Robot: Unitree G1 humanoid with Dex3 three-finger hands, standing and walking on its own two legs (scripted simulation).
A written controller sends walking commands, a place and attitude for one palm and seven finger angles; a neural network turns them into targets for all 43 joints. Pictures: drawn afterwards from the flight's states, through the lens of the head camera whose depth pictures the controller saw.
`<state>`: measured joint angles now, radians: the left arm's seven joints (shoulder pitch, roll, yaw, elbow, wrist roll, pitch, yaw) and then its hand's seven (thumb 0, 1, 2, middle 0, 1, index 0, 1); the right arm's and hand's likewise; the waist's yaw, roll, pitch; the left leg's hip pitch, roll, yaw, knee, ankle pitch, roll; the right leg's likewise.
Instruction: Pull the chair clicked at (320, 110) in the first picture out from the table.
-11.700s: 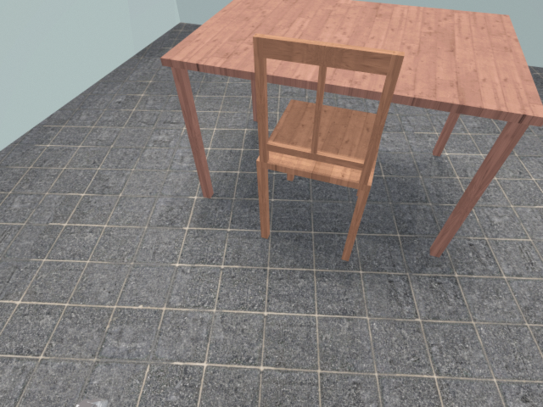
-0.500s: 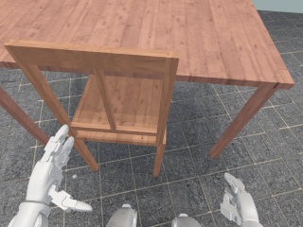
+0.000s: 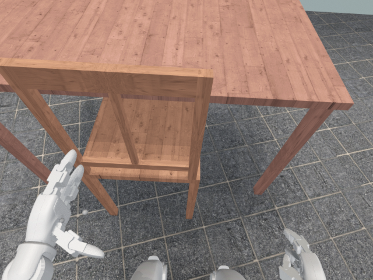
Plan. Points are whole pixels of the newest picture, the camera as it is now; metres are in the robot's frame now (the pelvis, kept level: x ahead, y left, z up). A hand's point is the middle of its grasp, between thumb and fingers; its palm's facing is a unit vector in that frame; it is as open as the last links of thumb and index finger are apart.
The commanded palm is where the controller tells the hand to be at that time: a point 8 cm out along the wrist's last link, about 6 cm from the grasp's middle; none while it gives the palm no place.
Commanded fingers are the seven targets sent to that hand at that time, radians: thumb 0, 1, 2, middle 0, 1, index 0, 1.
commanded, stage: raise the hand toward the chair's back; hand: left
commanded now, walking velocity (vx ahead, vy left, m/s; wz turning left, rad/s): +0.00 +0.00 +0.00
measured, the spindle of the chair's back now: (126, 133) +0.45 +0.17 +0.00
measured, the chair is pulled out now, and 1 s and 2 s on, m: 0.00 0.00 0.00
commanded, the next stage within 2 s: aim the fingers beside a spindle in 0.26 s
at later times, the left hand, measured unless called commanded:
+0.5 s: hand (89, 213) +0.24 +0.19 +0.03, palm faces -0.01 -1.00 -0.05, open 16.9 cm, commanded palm +0.22 +0.25 +0.04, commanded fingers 0.00 -0.50 0.30 -0.06 -0.08 -0.06 -0.08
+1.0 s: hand (104, 202) +0.27 +0.18 +0.01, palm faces -0.03 -1.00 -0.04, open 16.9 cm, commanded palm +0.25 +0.23 +0.02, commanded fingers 0.00 -0.50 0.30 -0.06 -0.08 -0.06 -0.08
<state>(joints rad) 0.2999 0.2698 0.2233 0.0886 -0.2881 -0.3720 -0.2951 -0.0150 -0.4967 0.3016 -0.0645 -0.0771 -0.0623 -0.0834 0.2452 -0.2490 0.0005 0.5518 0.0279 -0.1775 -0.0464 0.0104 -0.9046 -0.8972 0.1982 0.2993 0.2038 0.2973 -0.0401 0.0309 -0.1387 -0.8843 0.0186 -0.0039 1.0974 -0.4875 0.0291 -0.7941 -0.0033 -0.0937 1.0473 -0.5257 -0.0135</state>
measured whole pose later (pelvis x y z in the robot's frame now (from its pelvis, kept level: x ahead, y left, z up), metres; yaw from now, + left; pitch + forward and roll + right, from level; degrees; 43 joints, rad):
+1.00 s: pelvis +0.00 -0.01 -0.02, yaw +0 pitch +19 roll -2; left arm 0.18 0.25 0.19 0.18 -0.26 -0.40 -0.26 -0.02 -0.50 0.30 -0.06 -0.08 -0.06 -0.08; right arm 0.22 -0.25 0.01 0.55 0.02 -0.15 -0.03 0.01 -0.91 -0.90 0.20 0.30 0.20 0.30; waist -0.04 0.03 -0.15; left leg -0.99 0.02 -0.01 1.18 -0.52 0.02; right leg -0.91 0.00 -0.09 1.14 -0.56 -0.03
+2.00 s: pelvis -0.01 -0.01 -0.04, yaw -1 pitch +22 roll -2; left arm 0.02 0.21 0.12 0.27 -0.19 -0.43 -0.15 -0.02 -0.50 0.30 -0.07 -0.08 -0.06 -0.08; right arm 0.20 -0.24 0.01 0.54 0.01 -0.04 -0.01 0.01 -0.91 -0.90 0.20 0.30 0.20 0.30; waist -0.04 0.03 -0.16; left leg -1.12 0.03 0.01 1.27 -0.54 0.02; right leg -1.04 0.00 -0.08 1.25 -0.60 -0.03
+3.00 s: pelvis -0.01 +0.00 -0.04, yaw -1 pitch +23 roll -2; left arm -0.19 0.23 0.16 0.44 -0.18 -0.43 -0.14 -0.02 -0.50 0.30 -0.06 -0.08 -0.06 -0.08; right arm 0.22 -0.25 0.01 0.58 0.01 -0.03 -0.01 0.01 -0.91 -0.90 0.20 0.30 0.20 0.30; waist -0.06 0.03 -0.16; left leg -1.13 0.03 0.01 1.27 -0.54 0.02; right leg -1.06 0.00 -0.08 1.24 -0.59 -0.02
